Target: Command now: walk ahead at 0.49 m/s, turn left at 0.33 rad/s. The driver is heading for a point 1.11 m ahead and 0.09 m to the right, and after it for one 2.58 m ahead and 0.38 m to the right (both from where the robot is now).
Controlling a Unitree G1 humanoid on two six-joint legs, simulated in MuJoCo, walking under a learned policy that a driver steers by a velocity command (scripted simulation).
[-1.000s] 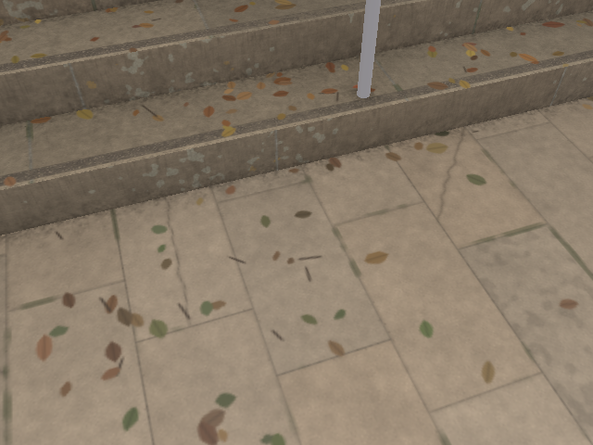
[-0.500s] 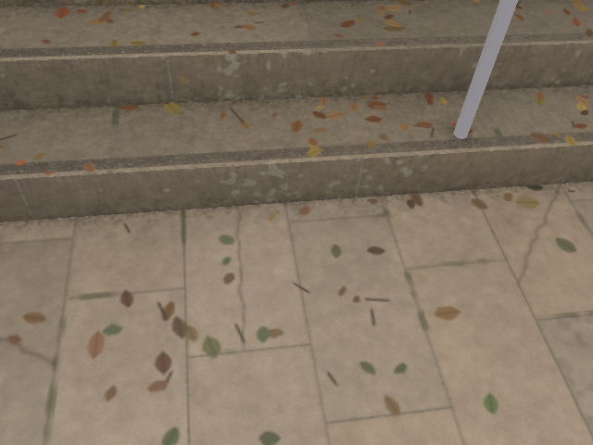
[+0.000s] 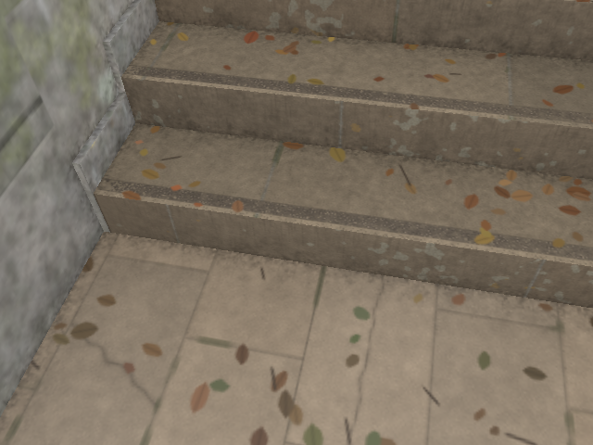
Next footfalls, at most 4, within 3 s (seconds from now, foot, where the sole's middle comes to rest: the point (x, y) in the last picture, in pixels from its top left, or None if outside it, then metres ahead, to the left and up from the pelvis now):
0.26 left None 0.29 0.12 -0.78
0.78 right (352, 396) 0.60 -0.05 -0.78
1.30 left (280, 320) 0.80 0.12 -0.78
1.80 right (362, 194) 1.08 -0.09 -0.62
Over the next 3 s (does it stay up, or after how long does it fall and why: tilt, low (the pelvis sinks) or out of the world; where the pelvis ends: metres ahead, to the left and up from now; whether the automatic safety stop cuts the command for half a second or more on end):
stays up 1.28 -0.11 0.30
